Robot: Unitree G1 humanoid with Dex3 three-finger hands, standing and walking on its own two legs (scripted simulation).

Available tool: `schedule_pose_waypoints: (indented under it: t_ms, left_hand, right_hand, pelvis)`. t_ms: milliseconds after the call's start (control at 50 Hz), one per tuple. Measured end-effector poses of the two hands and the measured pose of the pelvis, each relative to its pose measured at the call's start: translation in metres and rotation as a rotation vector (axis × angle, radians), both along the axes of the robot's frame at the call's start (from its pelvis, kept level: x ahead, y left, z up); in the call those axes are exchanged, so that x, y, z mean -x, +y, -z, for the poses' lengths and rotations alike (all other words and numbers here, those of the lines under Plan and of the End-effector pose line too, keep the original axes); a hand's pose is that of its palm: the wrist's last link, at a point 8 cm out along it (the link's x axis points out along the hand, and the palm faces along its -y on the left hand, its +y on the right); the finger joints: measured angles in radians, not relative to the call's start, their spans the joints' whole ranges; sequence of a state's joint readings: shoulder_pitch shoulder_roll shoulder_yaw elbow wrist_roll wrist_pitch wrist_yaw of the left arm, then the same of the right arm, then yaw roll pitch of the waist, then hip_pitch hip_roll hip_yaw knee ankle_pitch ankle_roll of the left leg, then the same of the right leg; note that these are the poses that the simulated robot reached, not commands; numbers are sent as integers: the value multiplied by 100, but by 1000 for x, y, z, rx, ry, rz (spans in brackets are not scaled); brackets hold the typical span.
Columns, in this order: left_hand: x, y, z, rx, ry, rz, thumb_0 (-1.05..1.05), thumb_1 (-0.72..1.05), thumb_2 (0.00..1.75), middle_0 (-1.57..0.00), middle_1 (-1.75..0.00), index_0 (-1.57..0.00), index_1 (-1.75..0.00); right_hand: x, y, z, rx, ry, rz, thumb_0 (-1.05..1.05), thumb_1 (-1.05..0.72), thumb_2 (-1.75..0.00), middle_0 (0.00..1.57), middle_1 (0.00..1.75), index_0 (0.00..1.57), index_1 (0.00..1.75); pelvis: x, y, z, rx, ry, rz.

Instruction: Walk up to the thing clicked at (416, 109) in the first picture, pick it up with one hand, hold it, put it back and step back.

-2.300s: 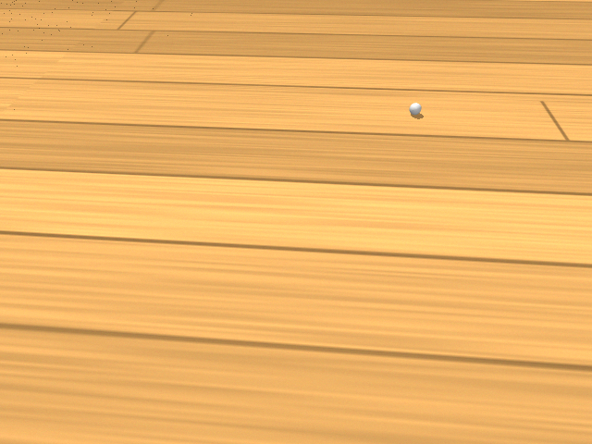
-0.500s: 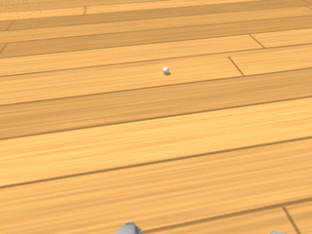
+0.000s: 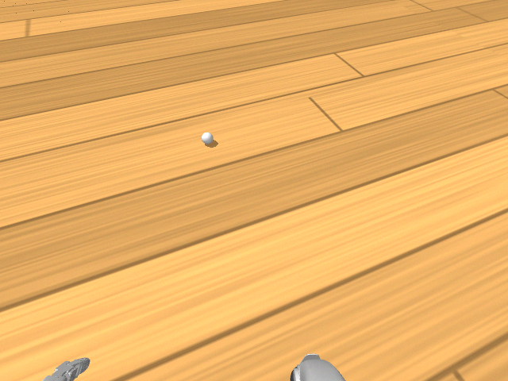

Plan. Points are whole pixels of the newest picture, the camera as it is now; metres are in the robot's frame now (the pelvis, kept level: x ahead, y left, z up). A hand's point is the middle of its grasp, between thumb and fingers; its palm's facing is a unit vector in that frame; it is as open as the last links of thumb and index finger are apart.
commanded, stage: walk up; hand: left
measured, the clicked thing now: (207, 138) +1.56 +0.18 -0.74
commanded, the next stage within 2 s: none
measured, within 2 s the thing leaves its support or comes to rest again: neither
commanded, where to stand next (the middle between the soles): +1.24 -0.05 m, yaw -1 degrees
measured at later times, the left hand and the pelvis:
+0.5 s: hand (128, 303) +0.32 +0.24 -0.13, palm faces -0.03 -0.93 -0.37, open 7.4 cm; pelvis +0.28 -0.03 +0.00, yaw -2 degrees
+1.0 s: hand (145, 184) +0.64 +0.26 -0.14, palm faces -0.14 -0.93 -0.35, open 7.4 cm; pelvis +0.53 -0.01 +0.00, yaw -4 degrees
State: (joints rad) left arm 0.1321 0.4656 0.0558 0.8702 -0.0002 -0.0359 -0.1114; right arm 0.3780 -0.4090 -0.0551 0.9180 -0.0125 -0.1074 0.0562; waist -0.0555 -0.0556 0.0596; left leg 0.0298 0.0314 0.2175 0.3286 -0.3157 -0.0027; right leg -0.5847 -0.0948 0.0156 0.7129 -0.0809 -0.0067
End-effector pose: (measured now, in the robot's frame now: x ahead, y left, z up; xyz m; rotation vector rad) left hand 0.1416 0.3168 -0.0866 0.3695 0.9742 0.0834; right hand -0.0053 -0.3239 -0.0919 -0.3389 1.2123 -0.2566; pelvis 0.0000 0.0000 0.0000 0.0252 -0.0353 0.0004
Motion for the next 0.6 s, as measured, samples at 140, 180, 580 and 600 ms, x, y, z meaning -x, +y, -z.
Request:
schedule_pose_waypoints:
  t_ms: [140, 180, 580, 600]
  left_hand:
    - [-122, -41, 10, -16, -19, 27, 0, 90, 90, -20, -30, -20, -30]
    - [-144, -54, 11, -15, -42, 25, 0, 90, 90, -20, -30, -20, -30]
    - [-205, -7, 27, -42, 193, -159, 1, 90, 90, -21, -30, -20, -30]
    - [-215, 0, 34, -42, 203, -162, 1, 90, 90, -21, -30, -20, -30]
  right_hand:
    - [-78, -26, 43, -27, 72, 34, 1, -90, -89, 21, 30, 20, 30]
    - [-111, -28, 47, -43, 75, 28, 1, -90, -89, 20, 30, 20, 30]
    - [-439, -11, 6, -17, -136, -147, 0, -91, -90, 20, 30, 20, 30]
    - [-454, -6, 7, -10, -139, -153, 0, -91, -90, 20, 30, 20, 30]
  pelvis:
    - [-100, -24, 24, 20, 22, 6]
    - [-123, -33, 25, 25, 14, 12]
    - [-331, -18, 12, 74, 14, 32]
    - [-345, -14, 17, 74, 17, 30]
